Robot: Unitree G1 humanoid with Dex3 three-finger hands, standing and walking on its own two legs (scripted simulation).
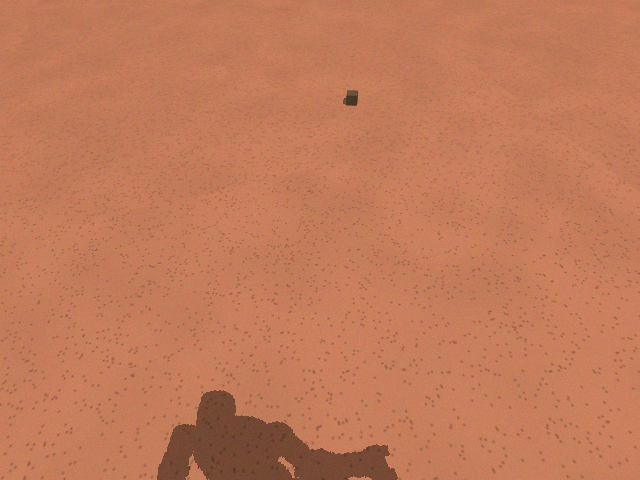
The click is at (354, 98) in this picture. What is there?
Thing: cube
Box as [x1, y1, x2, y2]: [346, 90, 357, 105]
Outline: 347,90 346,104 356,105 357,90
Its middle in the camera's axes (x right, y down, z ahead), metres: +0.18 -0.90 +2.38
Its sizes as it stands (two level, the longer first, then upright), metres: 0.065 0.065 0.065
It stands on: the floor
